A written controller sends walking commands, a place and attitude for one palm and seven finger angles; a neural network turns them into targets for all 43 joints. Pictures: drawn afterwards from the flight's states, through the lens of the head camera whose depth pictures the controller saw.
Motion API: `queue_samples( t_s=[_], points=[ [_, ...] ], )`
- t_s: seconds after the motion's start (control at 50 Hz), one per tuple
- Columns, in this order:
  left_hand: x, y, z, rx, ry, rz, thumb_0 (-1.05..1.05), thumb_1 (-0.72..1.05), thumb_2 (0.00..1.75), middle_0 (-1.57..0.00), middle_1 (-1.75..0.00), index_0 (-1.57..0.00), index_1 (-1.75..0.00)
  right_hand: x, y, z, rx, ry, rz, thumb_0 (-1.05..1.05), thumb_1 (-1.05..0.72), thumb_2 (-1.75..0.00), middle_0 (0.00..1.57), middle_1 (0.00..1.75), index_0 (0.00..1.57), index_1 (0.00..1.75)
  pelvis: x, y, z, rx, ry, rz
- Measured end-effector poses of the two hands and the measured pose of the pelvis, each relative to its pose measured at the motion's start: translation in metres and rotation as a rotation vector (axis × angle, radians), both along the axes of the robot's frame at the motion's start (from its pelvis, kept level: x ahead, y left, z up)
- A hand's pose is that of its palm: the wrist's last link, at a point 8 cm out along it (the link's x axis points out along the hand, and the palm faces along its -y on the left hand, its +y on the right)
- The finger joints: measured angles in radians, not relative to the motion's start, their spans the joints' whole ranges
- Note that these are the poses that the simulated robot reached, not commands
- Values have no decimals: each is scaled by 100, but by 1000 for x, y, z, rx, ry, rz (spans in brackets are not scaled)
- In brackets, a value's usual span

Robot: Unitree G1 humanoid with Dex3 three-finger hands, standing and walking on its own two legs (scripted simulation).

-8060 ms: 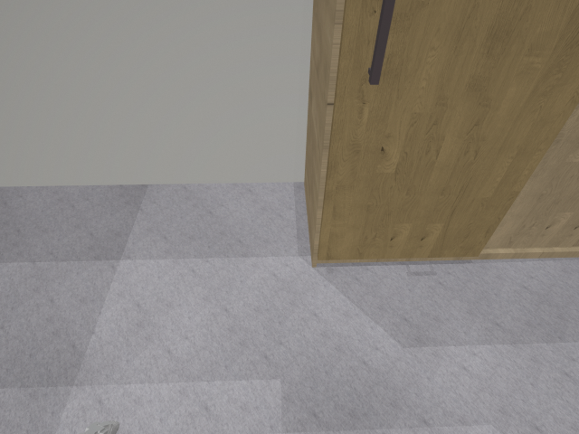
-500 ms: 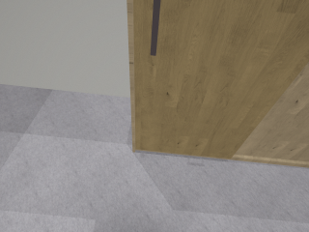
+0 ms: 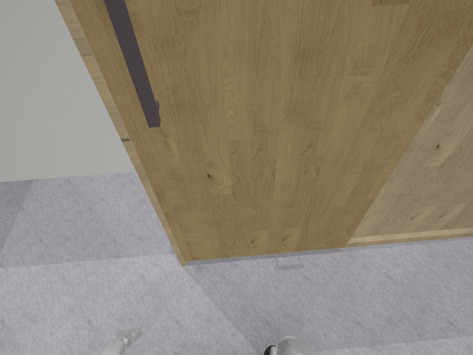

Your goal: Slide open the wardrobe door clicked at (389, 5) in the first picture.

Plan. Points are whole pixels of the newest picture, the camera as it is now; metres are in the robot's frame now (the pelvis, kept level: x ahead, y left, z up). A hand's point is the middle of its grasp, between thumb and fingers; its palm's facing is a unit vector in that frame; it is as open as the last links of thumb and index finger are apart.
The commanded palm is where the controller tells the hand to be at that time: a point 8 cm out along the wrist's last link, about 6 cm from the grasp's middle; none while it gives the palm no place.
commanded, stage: come to a stop and stand still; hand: left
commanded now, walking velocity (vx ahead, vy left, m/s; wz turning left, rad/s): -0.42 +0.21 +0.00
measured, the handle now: (132, 43) +0.53 +0.17 +0.25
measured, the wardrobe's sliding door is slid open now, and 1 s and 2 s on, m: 0.00 0.00 0.00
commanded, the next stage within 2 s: none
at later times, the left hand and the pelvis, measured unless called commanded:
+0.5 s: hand out of the picture +0.04 +0.22 -0.16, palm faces +0.11 -0.96 -0.24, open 7.3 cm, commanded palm none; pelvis +0.01 +0.03 +0.01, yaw +2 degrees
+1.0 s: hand out of the picture -0.03 +0.28 -0.15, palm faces +0.04 -0.98 -0.19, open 7.4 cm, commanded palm none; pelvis -0.05 +0.10 +0.02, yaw +1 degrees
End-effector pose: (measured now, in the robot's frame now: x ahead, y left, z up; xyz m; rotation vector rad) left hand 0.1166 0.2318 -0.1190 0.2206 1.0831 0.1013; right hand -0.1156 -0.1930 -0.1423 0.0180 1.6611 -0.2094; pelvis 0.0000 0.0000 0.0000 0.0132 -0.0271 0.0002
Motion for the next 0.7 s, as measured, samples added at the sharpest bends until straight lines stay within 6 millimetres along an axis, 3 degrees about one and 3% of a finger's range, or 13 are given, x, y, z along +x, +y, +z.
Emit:
queue_samples(
  t_s=[0.1,0.22,0.3,0.36,0.42,0.5,0.6,0.7],
  points=[
    [-10,-22,3,-15,69,66,-1,92,90,-20,-30,-20,-30,73,-29,2,-33,-102,51,1,-91,-90,20,30,20,30,21,-12,12,-9,-8,11],
    [-20,-14,9,22,121,110,-2,95,90,-21,-30,-20,-30,163,-46,7,-64,-268,116,1,-91,-90,19,30,20,30,31,-15,18,-6,11,16],
    [-34,-6,8,21,144,143,-1,93,90,-21,-30,-20,-30,206,-46,12,-79,-353,167,0,-91,-90,19,30,20,30,29,-9,18,-2,13,21],
    [-48,4,5,15,156,164,-1,92,90,-21,-30,-20,-30,227,-40,18,-91,-407,199,0,-91,-90,19,30,20,30,24,-1,18,-1,15,25],
    [-65,16,-1,2,172,180,0,91,90,-21,-30,-20,-30,237,-29,25,-105,-452,225,0,-91,-90,19,30,20,30,17,9,17,-3,19,28],
    [-87,39,-10,8,176,179,0,91,90,-21,-30,-20,-30,236,-11,32,-136,-542,228,0,-91,-90,19,30,20,30,7,33,10,-10,10,36],
    [-108,67,-8,7,178,170,0,91,90,-20,-30,-20,-30,213,18,39,-140,-599,210,0,-91,-90,19,30,20,30,-4,59,12,-6,-41,9],
    [-123,86,-4,19,162,158,0,91,90,-20,-30,-20,-30,182,43,30,-99,-579,198,1,-91,-90,20,30,20,30,-20,73,11,2,-39,2]
  ],
)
